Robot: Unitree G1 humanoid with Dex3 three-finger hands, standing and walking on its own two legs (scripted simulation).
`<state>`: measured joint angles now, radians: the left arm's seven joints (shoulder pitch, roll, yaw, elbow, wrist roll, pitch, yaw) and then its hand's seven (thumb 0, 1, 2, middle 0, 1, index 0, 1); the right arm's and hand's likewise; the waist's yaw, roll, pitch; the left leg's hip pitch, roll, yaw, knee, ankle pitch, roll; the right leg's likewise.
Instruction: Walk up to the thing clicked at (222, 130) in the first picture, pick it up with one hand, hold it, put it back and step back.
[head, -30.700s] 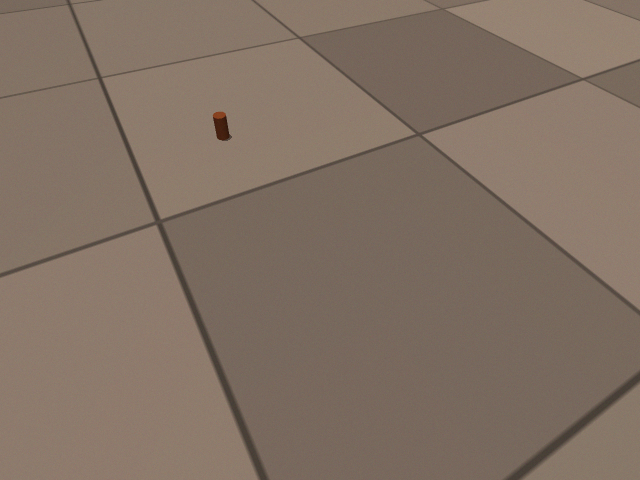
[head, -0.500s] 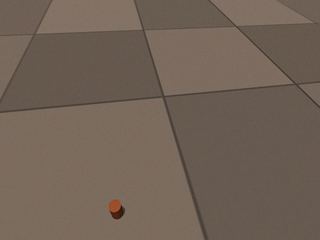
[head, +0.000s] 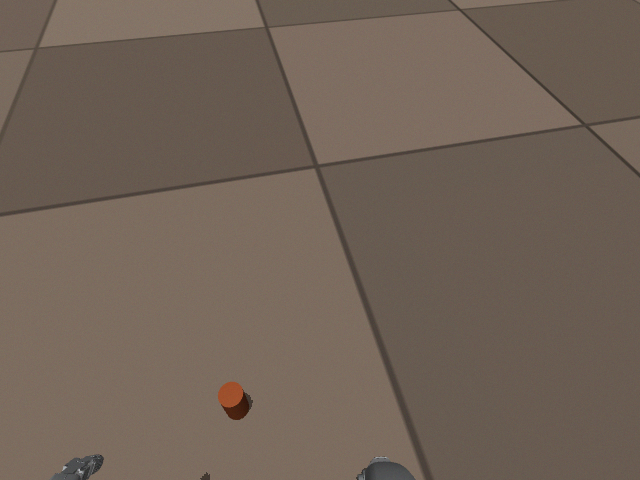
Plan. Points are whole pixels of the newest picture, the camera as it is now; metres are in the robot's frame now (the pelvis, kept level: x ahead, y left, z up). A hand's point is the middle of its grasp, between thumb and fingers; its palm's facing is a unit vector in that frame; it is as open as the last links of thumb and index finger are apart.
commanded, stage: walk up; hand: left
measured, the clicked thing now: (234, 401) +0.40 +0.23 -0.69
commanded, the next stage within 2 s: stand in 0.66 s
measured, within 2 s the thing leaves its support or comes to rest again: neither
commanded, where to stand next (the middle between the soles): +0.05 +0.01 m, yaw -1 degrees
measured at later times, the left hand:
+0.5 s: hand out of the picture +0.09 +0.24 -0.13, palm faces -0.04 -0.94 -0.33, open 7.4 cm
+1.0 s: hand out of the picture +0.12 +0.25 -0.12, palm faces -0.04 -0.94 -0.35, open 7.4 cm
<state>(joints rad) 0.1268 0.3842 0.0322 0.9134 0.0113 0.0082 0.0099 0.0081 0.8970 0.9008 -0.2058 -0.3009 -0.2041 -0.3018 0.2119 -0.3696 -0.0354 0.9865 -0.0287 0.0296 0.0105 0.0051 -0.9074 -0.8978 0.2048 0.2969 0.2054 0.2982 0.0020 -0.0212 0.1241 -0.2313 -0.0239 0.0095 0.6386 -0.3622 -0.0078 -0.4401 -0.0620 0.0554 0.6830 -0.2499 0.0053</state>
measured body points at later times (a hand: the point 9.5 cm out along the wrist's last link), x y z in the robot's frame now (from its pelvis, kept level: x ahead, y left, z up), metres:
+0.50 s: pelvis +0.01 -0.01 +0.02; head +0.02 -0.01 +0.47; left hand +0.09 +0.29 -0.11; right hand +0.11 -0.31 -0.11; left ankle -0.01 +0.13 -0.72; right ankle +0.06 -0.13 -0.72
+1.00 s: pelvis +0.02 -0.01 +0.03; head +0.03 -0.01 +0.48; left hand +0.12 +0.29 -0.10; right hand +0.09 -0.31 -0.11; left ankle -0.01 +0.13 -0.72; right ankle +0.06 -0.14 -0.72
